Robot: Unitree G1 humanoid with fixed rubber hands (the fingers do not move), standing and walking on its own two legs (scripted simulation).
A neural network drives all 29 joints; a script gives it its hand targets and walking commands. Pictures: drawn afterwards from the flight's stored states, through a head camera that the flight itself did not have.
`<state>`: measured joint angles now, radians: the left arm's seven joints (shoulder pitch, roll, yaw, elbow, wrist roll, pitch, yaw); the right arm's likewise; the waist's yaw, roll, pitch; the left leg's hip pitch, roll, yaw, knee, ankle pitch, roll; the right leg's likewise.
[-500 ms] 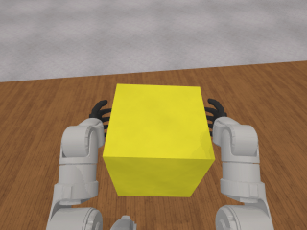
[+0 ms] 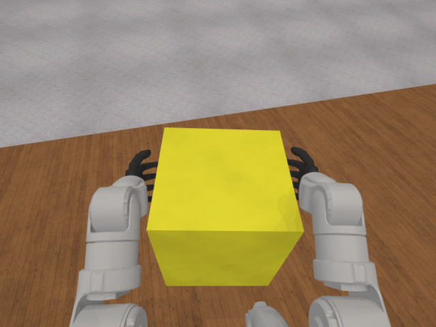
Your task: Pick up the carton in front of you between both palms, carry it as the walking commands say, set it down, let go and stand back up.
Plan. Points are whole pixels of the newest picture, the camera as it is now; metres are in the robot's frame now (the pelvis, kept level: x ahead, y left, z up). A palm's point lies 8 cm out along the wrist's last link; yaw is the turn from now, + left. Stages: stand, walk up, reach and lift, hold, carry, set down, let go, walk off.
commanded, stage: carry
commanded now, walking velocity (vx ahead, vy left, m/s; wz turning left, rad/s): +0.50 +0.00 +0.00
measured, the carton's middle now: (220, 212) +0.34 -0.02 +0.01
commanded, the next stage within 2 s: none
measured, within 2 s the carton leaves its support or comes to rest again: neither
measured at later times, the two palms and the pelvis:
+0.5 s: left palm (142, 98) +0.64 +0.15 +0.06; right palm (258, 89) +0.68 -0.14 +0.06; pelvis +0.31 -0.03 -0.04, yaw +2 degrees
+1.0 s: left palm (150, 56) +0.96 +0.17 -0.01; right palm (237, 57) +0.95 -0.13 +0.00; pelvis +0.61 +0.04 -0.09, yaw +0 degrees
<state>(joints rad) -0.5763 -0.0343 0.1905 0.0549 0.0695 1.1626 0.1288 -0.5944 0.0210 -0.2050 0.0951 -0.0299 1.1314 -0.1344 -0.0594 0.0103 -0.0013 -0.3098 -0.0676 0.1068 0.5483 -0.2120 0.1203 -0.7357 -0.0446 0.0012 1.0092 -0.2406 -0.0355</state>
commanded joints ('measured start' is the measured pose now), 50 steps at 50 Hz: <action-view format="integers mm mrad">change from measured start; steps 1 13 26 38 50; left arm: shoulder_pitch -708 -604 -817 -721 -691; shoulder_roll -1045 -832 -1072 -1035 -1090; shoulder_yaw -676 -532 -681 -649 -648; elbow -147 20 -173 42 -97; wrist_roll -379 -311 -521 -461 -396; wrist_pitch -55 21 -17 -18 -58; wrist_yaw -176 -208 -253 -273 -182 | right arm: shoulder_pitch -719 -695 -674 -563 -714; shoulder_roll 1110 1035 1050 941 1141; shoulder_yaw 712 662 657 565 692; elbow -162 -4 -143 33 -127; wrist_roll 468 434 323 265 464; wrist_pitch -9 44 9 38 -12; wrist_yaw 271 260 175 225 263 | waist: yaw -21 123 133 48 10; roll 86 -308 -110 44 82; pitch -476 -625 -494 -499 -500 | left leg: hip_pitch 493 -389 -494 411 405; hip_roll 224 -36 102 242 287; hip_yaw -242 -120 -77 -178 -339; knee -56 894 401 -11 -96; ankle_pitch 809 -447 74 828 608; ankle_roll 34 -119 -107 -38 63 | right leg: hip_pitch -87 1170 891 387 -74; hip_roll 38 -385 -128 38 5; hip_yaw -66 545 169 -45 -15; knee -118 -433 -523 136 70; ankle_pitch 131 832 795 81 -21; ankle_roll -4 -316 -137 -41 8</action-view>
